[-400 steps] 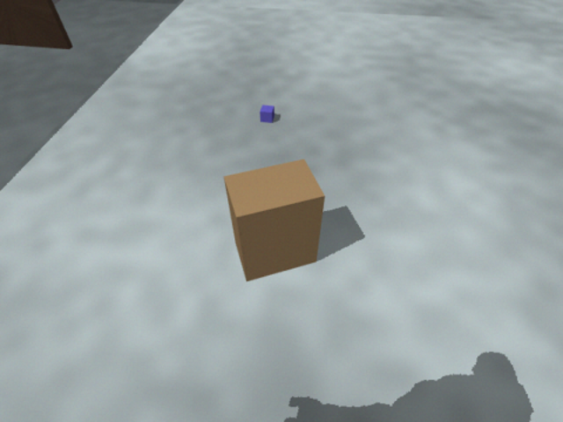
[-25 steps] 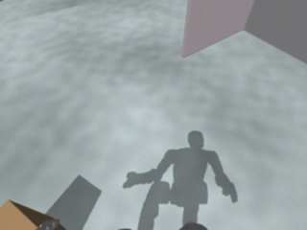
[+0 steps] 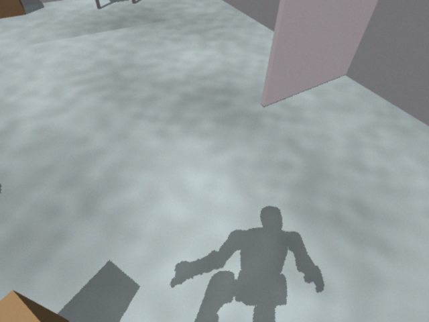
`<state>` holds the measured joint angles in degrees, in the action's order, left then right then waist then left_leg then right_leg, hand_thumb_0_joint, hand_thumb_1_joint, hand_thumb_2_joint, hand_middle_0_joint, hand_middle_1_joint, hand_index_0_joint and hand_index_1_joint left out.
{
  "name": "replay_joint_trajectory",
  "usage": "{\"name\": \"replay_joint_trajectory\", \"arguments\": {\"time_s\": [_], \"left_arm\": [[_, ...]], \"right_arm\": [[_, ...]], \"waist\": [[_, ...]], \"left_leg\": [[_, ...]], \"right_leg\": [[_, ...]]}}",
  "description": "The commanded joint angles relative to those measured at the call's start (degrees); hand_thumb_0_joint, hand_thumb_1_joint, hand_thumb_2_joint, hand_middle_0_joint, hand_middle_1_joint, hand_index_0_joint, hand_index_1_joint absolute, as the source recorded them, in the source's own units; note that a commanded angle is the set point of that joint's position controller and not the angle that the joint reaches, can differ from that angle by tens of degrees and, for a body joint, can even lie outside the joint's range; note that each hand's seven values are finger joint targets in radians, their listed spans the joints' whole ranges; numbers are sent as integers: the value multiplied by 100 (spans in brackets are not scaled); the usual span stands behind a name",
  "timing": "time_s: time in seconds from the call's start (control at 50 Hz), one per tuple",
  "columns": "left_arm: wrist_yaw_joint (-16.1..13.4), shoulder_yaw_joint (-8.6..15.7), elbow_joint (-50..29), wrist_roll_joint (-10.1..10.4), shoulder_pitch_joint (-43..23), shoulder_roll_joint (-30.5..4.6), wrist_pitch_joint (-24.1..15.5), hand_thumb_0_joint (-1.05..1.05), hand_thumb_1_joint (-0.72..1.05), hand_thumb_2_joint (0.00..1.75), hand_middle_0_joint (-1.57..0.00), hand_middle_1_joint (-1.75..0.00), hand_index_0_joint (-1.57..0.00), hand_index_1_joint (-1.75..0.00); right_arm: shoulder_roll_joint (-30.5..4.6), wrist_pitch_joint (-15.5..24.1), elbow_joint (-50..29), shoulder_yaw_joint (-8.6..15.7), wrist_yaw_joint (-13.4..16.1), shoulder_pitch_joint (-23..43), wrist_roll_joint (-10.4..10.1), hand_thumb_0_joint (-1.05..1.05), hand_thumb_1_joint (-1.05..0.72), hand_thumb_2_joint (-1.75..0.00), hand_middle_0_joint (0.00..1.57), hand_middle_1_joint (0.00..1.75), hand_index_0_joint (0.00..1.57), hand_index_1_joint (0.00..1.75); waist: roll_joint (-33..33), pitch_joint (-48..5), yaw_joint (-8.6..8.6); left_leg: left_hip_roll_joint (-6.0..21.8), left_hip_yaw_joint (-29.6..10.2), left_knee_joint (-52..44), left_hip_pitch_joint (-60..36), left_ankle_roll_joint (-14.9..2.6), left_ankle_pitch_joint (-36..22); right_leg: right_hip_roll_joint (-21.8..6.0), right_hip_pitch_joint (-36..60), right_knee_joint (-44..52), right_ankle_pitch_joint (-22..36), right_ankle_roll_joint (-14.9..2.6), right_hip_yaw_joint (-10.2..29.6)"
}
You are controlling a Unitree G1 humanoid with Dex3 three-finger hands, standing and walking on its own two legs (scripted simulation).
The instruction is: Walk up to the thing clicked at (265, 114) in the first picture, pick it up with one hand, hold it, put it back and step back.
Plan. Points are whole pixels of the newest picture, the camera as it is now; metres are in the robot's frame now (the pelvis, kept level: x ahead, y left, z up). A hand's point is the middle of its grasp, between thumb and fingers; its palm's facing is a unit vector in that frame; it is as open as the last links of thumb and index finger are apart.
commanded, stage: walk up
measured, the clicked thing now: out of the picture +0.80 +1.30 -0.74
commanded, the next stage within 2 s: stand in 0.24 s
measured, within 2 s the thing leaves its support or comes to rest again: neither
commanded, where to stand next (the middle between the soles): +0.05 -0.01 m, yaw +0 degrees
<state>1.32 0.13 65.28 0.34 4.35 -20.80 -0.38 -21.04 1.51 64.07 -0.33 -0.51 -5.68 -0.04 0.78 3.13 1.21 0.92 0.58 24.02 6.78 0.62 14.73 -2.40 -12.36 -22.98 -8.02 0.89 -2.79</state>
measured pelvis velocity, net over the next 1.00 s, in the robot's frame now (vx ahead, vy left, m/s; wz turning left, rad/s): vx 0.01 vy -0.02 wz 0.02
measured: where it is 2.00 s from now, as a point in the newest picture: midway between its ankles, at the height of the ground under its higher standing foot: outside the picture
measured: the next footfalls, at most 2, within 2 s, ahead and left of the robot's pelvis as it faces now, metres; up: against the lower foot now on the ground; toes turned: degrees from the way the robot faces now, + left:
none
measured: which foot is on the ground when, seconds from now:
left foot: down 0.00-1.00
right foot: down 0.00-1.00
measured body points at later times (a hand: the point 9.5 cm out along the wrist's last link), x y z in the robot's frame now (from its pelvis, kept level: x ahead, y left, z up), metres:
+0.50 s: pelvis +0.01 -0.01 +0.00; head +0.02 -0.02 +0.45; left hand +0.08 +0.29 -0.12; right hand +0.10 -0.31 -0.13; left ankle -0.02 +0.13 -0.74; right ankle +0.05 -0.13 -0.74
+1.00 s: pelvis +0.01 -0.02 +0.00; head +0.02 -0.03 +0.45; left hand +0.09 +0.28 -0.12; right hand +0.08 -0.32 -0.14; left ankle -0.02 +0.13 -0.74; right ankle +0.05 -0.13 -0.74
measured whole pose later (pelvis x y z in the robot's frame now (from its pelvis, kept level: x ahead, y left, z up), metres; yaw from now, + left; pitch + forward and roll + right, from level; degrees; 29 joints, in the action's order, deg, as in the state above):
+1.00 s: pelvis +0.01 -0.02 +0.00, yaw +1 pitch -2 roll +0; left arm 0.8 0.3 66.4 -0.4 4.9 -19.8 -0.9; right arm -20.5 0.4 66.2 0.2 -0.6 -7.1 0.6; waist -1.1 2.7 0.1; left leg 2.4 -0.7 18.5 3.8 2.4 12.7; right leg -1.0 -9.9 -19.5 -7.6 -0.6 -4.4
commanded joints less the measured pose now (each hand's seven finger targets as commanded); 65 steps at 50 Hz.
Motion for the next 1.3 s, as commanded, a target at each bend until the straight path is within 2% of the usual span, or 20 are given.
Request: {"name": "replay_joint_trajectory", "arguments": {"time_s": [0.0,0.08,0.12,0.2,0.24,0.34,0.42,0.46,0.52,0.54,0.66,0.68,0.8,0.82,0.96,1.06,1.14,1.2,1.28], "left_arm": [[-93,202,-195,-6,-367,-1109,-140,0,90,90,-20,-30,-20,-30],[-101,215,-142,-47,-391,-1121,-157,0,90,90,-20,-30,-20,-30],[-104,238,-111,-40,-370,-1110,-166,0,90,90,-20,-30,-20,-30],[-118,250,-84,-59,-346,-1113,-158,0,90,90,-20,-30,-20,-30],[-151,207,-46,-102,-261,-1135,-195,0,90,90,-20,-30,-20,-30],[-179,193,-62,-89,-247,-1113,-222,0,90,90,-20,-30,-20,-30],[-179,201,-82,-75,-262,-1109,-202,0,90,90,-20,-30,-20,-30],[-181,206,-97,-84,-281,-1126,-184,0,90,90,-20,-30,-20,-30],[-176,218,-128,-88,-327,-1142,-175,0,90,90,-20,-30,-20,-30],[-173,223,-123,-73,-299,-1146,-169,0,90,90,-20,-30,-20,-30],[-169,212,-175,-97,-288,-1161,-172,0,90,90,-20,-30,-20,-30],[-169,232,-205,-88,-364,-1225,-174,0,90,90,-20,-30,-20,-30],[-148,233,-221,-75,-283,-1183,-169,0,90,90,-20,-30,-20,-30],[-151,236,-228,-71,-291,-1181,-161,0,90,90,-20,-30,-20,-30],[-165,234,-243,-71,-281,-1155,-173,0,90,90,-20,-30,-20,-30],[-155,218,-210,-68,-207,-1131,-159,0,90,90,-20,-30,-20,-30],[-154,250,-217,-81,-274,-1183,-131,0,90,90,-20,-30,-20,-30],[-146,251,-212,-81,-241,-1169,-145,0,90,90,-20,-30,-20,-30],[-149,242,-255,-75,-236,-1153,-158,0,90,90,-20,-30,-20,-30]], "right_arm": [[-1218,82,-238,240,86,302,-14,0,-90,-90,20,30,20,30],[-1234,52,-190,256,75,364,-8,0,-90,-90,20,30,20,30],[-1223,55,-161,254,77,336,-15,0,-90,-90,20,30,20,30],[-1219,27,-138,265,81,429,0,0,-90,-90,20,30,20,30],[-1122,13,-176,263,59,456,51,0,-90,-90,20,30,20,30],[-1156,10,-162,274,57,435,44,0,-90,-90,20,30,20,30],[-1146,26,-134,255,67,371,47,0,-90,-90,20,30,20,30],[-1119,16,-130,254,72,386,48,0,-90,-90,20,30,20,30],[-1115,8,-134,256,75,319,63,0,-90,-90,20,30,20,30],[-1097,9,-106,246,75,290,55,0,-90,-90,20,30,20,30],[-1105,-18,-109,273,48,223,60,0,-90,-90,20,30,20,30],[-1078,-17,-124,265,51,167,80,0,-90,-90,20,30,20,30],[-1081,12,-119,249,59,116,70,0,-90,-90,20,30,20,30],[-1105,8,-128,254,60,137,72,0,-90,-90,20,30,20,30],[-1116,6,-155,237,82,90,75,0,-90,-90,20,30,20,30],[-1112,-7,-158,220,88,79,54,0,-90,-90,20,30,20,30],[-1127,-32,-176,233,91,65,73,0,-90,-90,20,30,20,30],[-1097,-18,-206,217,88,31,69,0,-90,-90,20,30,20,30],[-1131,-11,-226,233,83,29,72,0,-90,-90,20,30,20,30]], "waist": [[-138,-425,-58],[8,-498,-93],[-26,-609,-94],[3,-491,-88],[-11,-559,-112],[-70,-631,-121],[-144,-596,-103],[-69,-538,-92],[-89,-521,-111],[-117,-446,-78],[5,-342,-93],[31,-399,-129],[-76,-464,-94],[-106,-455,-90],[-84,-603,-115],[-102,-464,-103],[-72,-389,-97],[-52,-383,-112],[-64,-440,-106]], "left_leg": [[652,-536,-771,250,-216,-716],[644,-499,-778,126,-223,-707],[659,-498,-766,-1,-194,-980],[637,-485,-825,59,-184,-861],[661,-530,-842,19,-146,-845],[694,-534,-831,31,-138,-1064],[722,-552,-926,122,-109,-1216],[701,-541,-967,123,-104,-937],[688,-524,-962,207,-102,-911],[671,-547,-1033,254,-92,-732],[643,-527,-943,261,-129,-448],[655,-515,-934,281,-130,-515],[687,-543,-964,245,-104,-673],[662,-534,-960,247,-96,-619],[723,-503,-898,110,-99,-1106],[719,-502,-928,90,-97,-905],[692,-502,-968,211,-114,-552],[690,-497,-934,167,-116,-638],[701,-503,-897,93,-109,-702]], "right_leg": [[-554,530,475,403,-176,601],[-595,566,617,431,-161,612],[-612,653,587,629,-168,595],[-603,634,705,508,-135,581],[-618,671,657,592,-152,610],[-648,818,600,952,-154,578],[-632,969,537,1001,-146,555],[-608,861,601,622,-145,551],[-631,887,633,670,-161,568],[-603,854,652,396,-155,566],[-593,637,798,-144,-149,624],[-624,691,770,-52,-172,647],[-600,797,657,308,-191,616],[-579,764,682,216,-180,605],[-611,925,559,943,-194,552],[-587,830,641,693,-179,569],[-574,750,702,144,-192,605],[-586,719,680,359,-198,608],[-581,699,696,315,-197,613]]}}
